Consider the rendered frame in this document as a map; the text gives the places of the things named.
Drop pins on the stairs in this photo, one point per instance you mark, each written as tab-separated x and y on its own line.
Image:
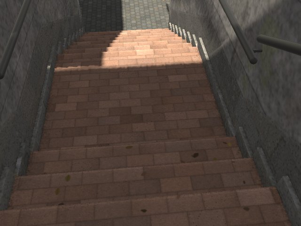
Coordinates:
126	40
196	182

